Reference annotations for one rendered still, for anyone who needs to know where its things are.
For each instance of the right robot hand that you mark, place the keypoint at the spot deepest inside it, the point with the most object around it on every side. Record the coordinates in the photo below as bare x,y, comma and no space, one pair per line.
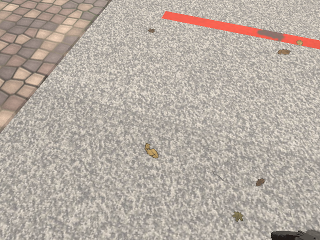
291,235

